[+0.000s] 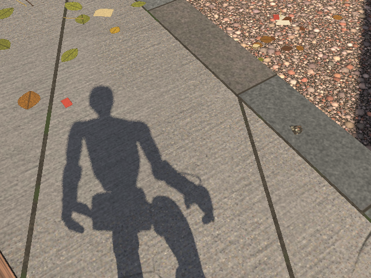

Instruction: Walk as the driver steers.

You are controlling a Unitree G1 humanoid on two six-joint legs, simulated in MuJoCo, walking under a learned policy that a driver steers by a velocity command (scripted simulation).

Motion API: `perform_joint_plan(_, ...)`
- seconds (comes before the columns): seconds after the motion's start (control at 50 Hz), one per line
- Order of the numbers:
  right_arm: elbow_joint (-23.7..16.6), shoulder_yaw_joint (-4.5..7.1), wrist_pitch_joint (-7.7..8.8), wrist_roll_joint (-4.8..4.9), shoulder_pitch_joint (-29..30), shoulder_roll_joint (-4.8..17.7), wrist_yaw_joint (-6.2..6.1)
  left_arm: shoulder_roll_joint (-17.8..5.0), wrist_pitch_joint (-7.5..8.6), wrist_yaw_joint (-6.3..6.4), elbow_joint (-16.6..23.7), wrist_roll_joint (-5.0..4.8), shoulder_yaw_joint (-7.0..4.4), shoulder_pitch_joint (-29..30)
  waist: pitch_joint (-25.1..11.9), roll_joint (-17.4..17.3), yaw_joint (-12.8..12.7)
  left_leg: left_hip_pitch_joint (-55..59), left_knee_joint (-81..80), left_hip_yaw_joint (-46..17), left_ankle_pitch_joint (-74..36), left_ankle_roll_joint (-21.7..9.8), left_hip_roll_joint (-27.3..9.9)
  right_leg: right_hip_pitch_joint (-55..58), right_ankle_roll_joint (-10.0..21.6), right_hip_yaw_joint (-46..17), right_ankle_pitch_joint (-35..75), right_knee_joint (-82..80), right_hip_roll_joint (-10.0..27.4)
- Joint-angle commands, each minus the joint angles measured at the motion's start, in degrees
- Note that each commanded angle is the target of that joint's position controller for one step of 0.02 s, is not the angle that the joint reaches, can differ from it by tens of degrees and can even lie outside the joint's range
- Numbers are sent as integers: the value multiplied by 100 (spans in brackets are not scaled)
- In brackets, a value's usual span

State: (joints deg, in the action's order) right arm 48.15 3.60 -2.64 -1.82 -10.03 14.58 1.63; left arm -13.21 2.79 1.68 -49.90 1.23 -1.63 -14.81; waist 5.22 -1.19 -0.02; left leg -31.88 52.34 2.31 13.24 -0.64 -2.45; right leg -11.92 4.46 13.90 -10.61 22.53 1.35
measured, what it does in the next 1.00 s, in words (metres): steps on the spot: left foot, then right foot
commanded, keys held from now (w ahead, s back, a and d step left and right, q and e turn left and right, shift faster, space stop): q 0.14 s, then no key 0.86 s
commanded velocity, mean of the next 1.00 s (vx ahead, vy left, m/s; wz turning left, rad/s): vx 0.02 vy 0.00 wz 0.20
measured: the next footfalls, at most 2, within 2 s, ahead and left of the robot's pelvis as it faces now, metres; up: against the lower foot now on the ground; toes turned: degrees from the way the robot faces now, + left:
left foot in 0.16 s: +0.08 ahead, +0.11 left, +0.00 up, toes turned +11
right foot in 0.56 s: +0.08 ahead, -0.09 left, +0.00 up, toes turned +9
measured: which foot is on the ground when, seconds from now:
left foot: up 0.00-0.14, down 0.16-1.00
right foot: down 0.00-0.18, up 0.20-0.54, down 0.56-1.00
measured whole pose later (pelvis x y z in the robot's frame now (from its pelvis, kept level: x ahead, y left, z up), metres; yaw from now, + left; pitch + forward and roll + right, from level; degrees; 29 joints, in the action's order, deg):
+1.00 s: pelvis +0.04 -0.01 +0.00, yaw +11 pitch -2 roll +0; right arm 63.5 0.7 -0.2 -0.7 -14.9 11.5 -1.6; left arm -10.4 0.6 1.9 -60.1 0.6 -0.5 -14.5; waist 1.5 -0.2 0.6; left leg -10.0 20.2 0.3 8.5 -0.5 0.7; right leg -6.6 2.3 1.7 -12.6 20.8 -1.6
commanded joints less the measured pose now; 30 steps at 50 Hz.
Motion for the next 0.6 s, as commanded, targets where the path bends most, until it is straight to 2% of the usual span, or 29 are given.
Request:
perform_joint_plan(0.02, -369, -9, -32, -7, -142, 171, 67, -841, -11, 3, 356, 14, -201, 83, -684, 751, 40, 838, -535, 160, -55, -36, -2, -46, 725, -553, 2174, -530, 1620)
perform_joint_plan(0.12, -715, 45, -29, 30, 148, 311, 54, -1072, -239, -21, 351, 26, -329, -78, -618, 773, -142, 1082, -1402, 299, 882, -221, 95, 318, 582, -691, 1395, 18, 1947)
perform_joint_plan(0.14, -729, 44, 27, 32, 37, 284, 42, -1111, -290, -9, 338, 13, -357, -63, -645, 631, -37, 1407, -1983, 329, 574, -284, 157, 265, 402, -576, 1188, 349, 1881)
perform_joint_plan(0.16, -670, 67, 119, 1, -180, 388, 0, -1061, -337, -13, 257, 47, -366, -281, -755, 217, 41, 1970, -2704, 18, -58, -374, 140, 23, 107, -447, 814, 922, 1661)
perform_joint_plan(0.18, -649, 192, 221, -81, -484, 949, -87, -734, -371, -52, 357, 66, -291, -480, -963, -1115, 54, 2675, -3371, -1499, -1473, -629, -998, -733, -267, -24, -442, 2387, 1077)
perform_joint_plan(0.2, -659, 343, 199, 44, -665, 1508, -128, -435, -432, -19, 699, -25, -189, -108, -896, -1840, 260, 2764, -3542, -3043, -3061, -1696, -2178, -1972, -554, -312, -2841, 3332, -61)
perform_joint_plan(0.22, -519, 297, 183, 134, -994, 1189, -162, -688, -531, -10, 642, 23, -235, 153, -991, -752, 407, 2851, -3367, -2491, -3389, -1915, -2020, -1969, -608, -1047, -2654, 4017, 133)
perform_joint_plan(0.24, -514, 187, 165, 121, -703, 900, -209, -571, -550, -34, 620, -46, -228, 182, -819, -638, 217, 2637, -3345, -1966, -3318, -1803, -1687, -1976, -594, -1210, -2272, 4134, 140)
perform_joint_plan(0.26, -581, 108, 132, 84, -239, 679, -247, -517, -520, -37, 531, -83, -215, 139, -641, -470, 13, 2442, -3446, -1533, -2973, -1521, -1310, -1896, -572, -1344, -1804, 3901, 219)
perform_joint_plan(0.28, -657, 68, 132, 120, 97, 570, -292, -611, -505, -37, 480, -5, -250, 104, -620, -545, -90, 2449, -3450, -1292, -2931, -1345, -1081, -1832, -564, -1337, -1493, 3770, 213)
perform_joint_plan(0.3, -682, 16, 147, 112, 226, 447, -299, -663, -512, -50, 372, 61, -266, -68, -779, -534, -140, 2461, -3389, -1088, -3348, -1305, -946, -1620, -572, -1265, -1312, 3837, 117)
perform_joint_plan(0.34, -614, -16, 207, 108, 145, 452, -274, -583, -555, -70, 297, 12, -258, -201, -980, -326, -162, 2513, -3361, -953, -3450, -1278, -926, -1335, -591, -1296, -1246, 3590, 54)
perform_joint_plan(0.36, -560, -21, 232, 95, 105, 477, -269, -503, -576, -71, 291, -19, -233, -171, -955, -316, -138, 2520, -3396, -955, -3175, -1259, -921, -1250, -604, -1312, -1244, 3273, 58)
perform_joint_plan(0.4, -457, -31, 240, 63, 61, 517, -270, -399, -616, -51, 289, -21, -183, -47, -837, -454, -40, 2424, -3468, -1011, -2406, -1221, -898, -1005, -594, -1315, -1249, 2583, 55)
perform_joint_plan(0.44, -363, -35, 220, 24, 36, 569, -259, -399, -631, -19, 278, -25, -166, 29, -739, -608, 59, 2237, -3504, -1117, -1796, -1227, -901, -697, -536, -1255, -1313, 2029, -9)
perform_joint_plan(0.5, -230, -45, 194, 26, 93, 605, -250, -390, -579, 33, 174, -60, -156, -112, -704, -554, 14, 2028, -3422, -1328, -1312, -1169, -923, -195, -434, -1196, -1082, 1144, -94)
perform_joint_plan(0.52, -203, -63, 182, 66, 208, 583, -261, -315, -534, 43, 84, -49, -133, -284, -694, -439, -129, 1866, -3316, -1306, -1110, -1022, -844, 188, -384, -1141, -597, 464, -120)
perform_joint_plan(0.54, -150, -97, 185, 94, 181, 490, -274, -315, -460, 51, 33, -4, -108, -367, -667, -212, -206, 1577, -3256, -1298, -802, -754, -752, 658, -331, -1360, 101, -269, 40)
perform_joint_plan(0.56, -138, -167, 209, 104, 65, 251, -264, -538, -360, 67, 13, 94, -115, -424, -720, 275, -93, 1366, -2958, -1120, -436, -453, -474, 918, -228, -2157, 227, -704, 713)
perform_joint_plan(0.58, -69, -172, 181, 171, -160, 123, -236, -872, -307, 51, 82, 10, -160, 87, -440, 923, 326, 1688, -3051, -602, 61, -245, 180, 7, 41, -2677, 206, -802, 1147)
perform_joint_plan(0.6, 76, -167, 156, 100, -77, 245, -235, -667, -267, -15, 93, -15, -113, 332, -323, 875, 251, 2365, -3129, -587, -109, -177, 123, -572, 79, -2613, -136, -860, 1131)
